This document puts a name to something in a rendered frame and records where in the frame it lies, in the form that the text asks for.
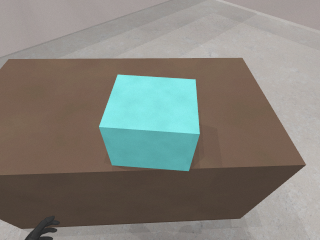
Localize carton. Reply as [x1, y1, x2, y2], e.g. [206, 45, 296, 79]
[99, 74, 200, 171]

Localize left robot hand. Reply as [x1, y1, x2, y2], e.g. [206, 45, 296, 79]
[25, 215, 60, 240]

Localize pedestal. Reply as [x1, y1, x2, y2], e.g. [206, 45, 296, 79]
[0, 58, 306, 229]

